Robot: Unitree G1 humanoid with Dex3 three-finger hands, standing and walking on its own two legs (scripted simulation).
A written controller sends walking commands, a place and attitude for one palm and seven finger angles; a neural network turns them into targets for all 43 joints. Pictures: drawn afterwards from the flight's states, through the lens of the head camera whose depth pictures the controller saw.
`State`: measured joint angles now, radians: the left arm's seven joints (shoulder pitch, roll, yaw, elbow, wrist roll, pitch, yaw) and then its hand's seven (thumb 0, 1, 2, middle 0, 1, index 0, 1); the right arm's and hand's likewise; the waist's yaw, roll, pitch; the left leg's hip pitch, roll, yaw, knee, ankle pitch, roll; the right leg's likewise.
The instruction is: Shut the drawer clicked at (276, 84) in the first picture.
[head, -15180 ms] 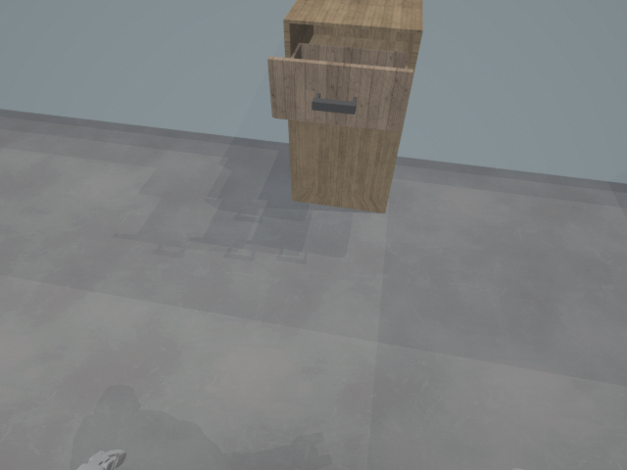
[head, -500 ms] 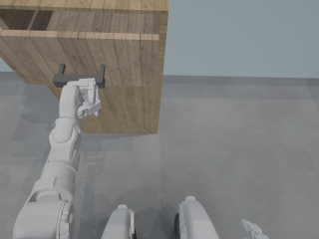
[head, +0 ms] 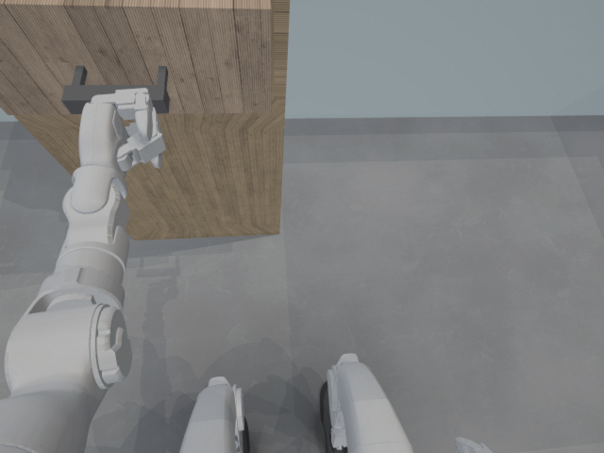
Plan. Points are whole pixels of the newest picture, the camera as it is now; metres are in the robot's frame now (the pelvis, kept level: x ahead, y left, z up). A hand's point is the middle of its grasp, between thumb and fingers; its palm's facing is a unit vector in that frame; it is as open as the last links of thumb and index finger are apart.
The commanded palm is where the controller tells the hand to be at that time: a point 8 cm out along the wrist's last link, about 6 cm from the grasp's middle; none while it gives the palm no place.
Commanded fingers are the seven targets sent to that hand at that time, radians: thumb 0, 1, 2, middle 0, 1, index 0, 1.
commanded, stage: push the drawer shut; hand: left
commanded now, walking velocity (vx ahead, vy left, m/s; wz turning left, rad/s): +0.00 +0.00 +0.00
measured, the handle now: (120, 86) +0.59 +0.19 +0.05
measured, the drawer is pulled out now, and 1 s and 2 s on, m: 0.03 0.00 0.00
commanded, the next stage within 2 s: pull the fist back off the drawer in 0.64 s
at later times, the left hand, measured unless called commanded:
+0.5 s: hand (154, 113) +0.55 +0.15 +0.04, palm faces -0.04 -1.00 -0.06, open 3.2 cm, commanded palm +0.56 +0.18 +0.05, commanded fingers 0.00 0.90 0.90 -1.40 -1.60 -1.40 -1.60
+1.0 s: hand (146, 110) +0.55 +0.16 +0.04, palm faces -0.05 -1.00 -0.07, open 3.3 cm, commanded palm +0.55 +0.18 +0.05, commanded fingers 0.00 0.90 0.90 -1.40 -1.60 -1.40 -1.60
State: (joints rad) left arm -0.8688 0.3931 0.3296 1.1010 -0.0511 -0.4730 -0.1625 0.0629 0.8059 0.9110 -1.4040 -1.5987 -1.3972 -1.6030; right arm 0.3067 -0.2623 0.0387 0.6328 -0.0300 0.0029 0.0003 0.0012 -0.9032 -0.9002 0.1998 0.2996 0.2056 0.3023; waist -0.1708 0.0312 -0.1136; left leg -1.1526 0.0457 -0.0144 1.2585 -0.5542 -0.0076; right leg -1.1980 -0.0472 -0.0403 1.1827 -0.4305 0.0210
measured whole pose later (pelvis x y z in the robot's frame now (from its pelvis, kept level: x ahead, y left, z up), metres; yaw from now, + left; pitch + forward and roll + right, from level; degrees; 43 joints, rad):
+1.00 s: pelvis -0.03 +0.01 -0.02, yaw +0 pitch +30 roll -5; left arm -1.19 0.58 0.31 1.29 0.02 -0.37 -0.16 0.04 0.59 0.91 -1.40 -1.60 -1.40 -1.60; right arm 0.35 -0.27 0.09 0.65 -0.06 -0.02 0.01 0.00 -0.90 -0.90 0.20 0.30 0.21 0.30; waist -0.26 0.04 -0.11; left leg -1.35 0.04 -0.06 1.35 -0.53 0.01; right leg -1.35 -0.05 -0.08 1.21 -0.38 0.03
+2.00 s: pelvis +0.06 +0.01 +0.07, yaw +0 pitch +15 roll -2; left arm -0.21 0.29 0.20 0.40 -0.21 -0.30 -0.21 0.02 0.90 0.90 -1.40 -1.60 -1.40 -1.60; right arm 0.28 -0.25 0.02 0.52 0.04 0.02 -0.01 0.00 -0.90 -0.90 0.20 0.30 0.20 0.30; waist -0.05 0.04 -0.13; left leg -0.66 0.05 -0.01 0.91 -0.51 -0.01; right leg -0.70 -0.03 -0.05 0.84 -0.39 0.03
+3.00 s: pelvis +0.05 +0.00 +0.12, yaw +0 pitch -5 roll -1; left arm 0.50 0.31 0.29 -0.43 -0.04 -0.09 0.10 0.01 0.89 0.90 -1.41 -1.60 -1.40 -1.60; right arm 0.22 -0.22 0.03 0.62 -0.01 -0.14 -0.09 0.01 -0.90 -0.90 0.20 0.30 0.21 0.30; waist 0.07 0.07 0.03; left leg -0.06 0.04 0.03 0.45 -0.31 -0.01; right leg -0.12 -0.03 -0.03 0.42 -0.22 0.03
